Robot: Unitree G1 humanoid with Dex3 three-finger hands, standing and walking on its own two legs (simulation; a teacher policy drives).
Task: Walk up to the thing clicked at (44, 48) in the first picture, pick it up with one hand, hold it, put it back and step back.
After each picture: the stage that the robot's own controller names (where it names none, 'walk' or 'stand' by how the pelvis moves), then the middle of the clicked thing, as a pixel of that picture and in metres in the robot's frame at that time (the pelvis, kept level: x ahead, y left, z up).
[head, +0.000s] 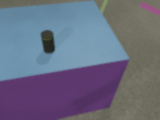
stand; (48, 42) +0.70 +0.18 -0.10
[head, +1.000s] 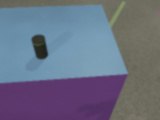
walk; (40, 47) +0.63 +0.23 -0.07
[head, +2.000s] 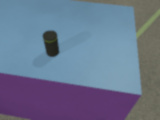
stand; (51, 44) +0.61 +0.14 -0.05
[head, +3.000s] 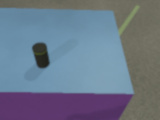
stand; (41, 55) +0.57 +0.19 -0.08
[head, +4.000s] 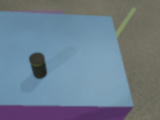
stand; (38, 66) +0.50 +0.21 -0.10
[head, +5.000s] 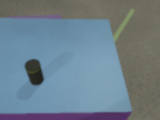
stand; (34, 72) +0.48 +0.22 -0.10
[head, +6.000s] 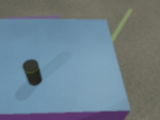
stand; (33, 72) +0.48 +0.23 -0.10
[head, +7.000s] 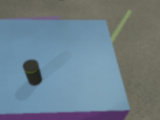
stand; (33, 72) +0.49 +0.22 -0.10
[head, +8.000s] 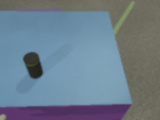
rise first; (33, 65) +0.49 +0.24 -0.09
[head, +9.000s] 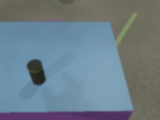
go down; (36, 72) +0.49 +0.23 -0.09
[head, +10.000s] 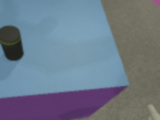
go down; (11, 44) +0.50 +0.19 -0.02
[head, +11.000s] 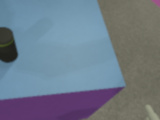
approach; (5, 45) +0.49 +0.21 -0.02
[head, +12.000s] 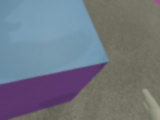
close; out of the picture +0.53 +0.23 +0.04
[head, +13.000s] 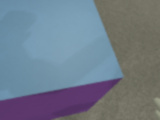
lift; out of the picture +0.46 +0.25 +0.02
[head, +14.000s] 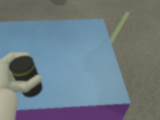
lift; (27, 77) +0.33 +0.17 +0.11
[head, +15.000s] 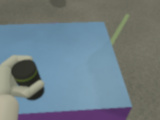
hold; (29, 80) +0.32 +0.16 +0.11
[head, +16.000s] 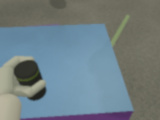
hold; (31, 81) +0.32 +0.16 +0.10
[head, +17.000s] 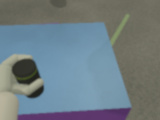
crouch; (29, 79) +0.33 +0.16 +0.10
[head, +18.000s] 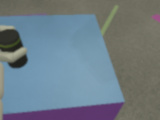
crouch; (13, 49) +0.43 +0.21 +0.11
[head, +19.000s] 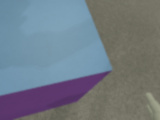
lower; out of the picture +0.51 +0.23 -0.01
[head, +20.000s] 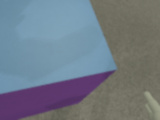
lower; out of the picture +0.52 +0.23 +0.02
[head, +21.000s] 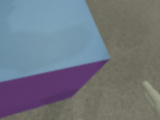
lower; out of the picture +0.55 +0.23 +0.03
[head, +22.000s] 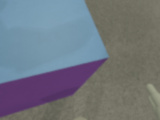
lower; out of the picture +0.55 +0.24 +0.04
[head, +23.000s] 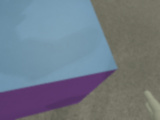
loosen; out of the picture +0.52 +0.23 +0.02
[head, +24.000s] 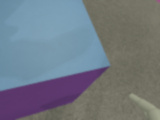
withdraw; out of the picture +0.52 +0.24 +0.02
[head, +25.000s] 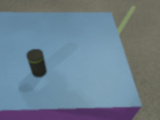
sink last; (37, 63) +0.49 +0.21 -0.04
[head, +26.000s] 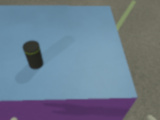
stand; (33, 55) +0.52 +0.22 -0.03
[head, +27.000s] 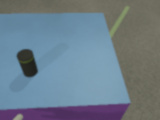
stand; (28, 63) +0.50 +0.24 -0.04
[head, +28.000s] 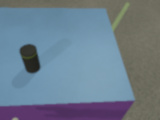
stand; (30, 59) +0.51 +0.22 -0.03
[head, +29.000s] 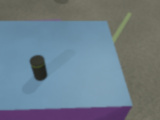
stand; (39, 68) +0.52 +0.21 -0.10
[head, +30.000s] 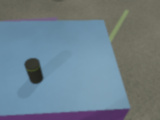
stand; (34, 71) +0.50 +0.22 -0.10
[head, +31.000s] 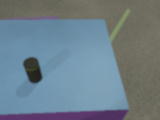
stand; (33, 70) +0.50 +0.22 -0.10
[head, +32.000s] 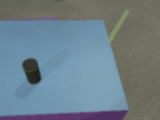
walk; (32, 71) +0.50 +0.23 -0.10
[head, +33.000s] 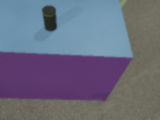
walk; (49, 18) +0.73 +0.18 -0.08
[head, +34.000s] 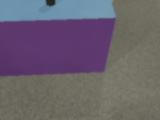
walk; out of the picture +1.05 +0.25 -0.08
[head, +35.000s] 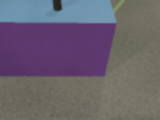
stand; (57, 1) +1.14 +0.16 -0.08
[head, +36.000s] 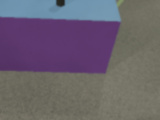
stand; out of the picture +1.12 +0.14 -0.10
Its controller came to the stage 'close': yes
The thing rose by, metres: 0.21
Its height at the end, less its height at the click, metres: +0.00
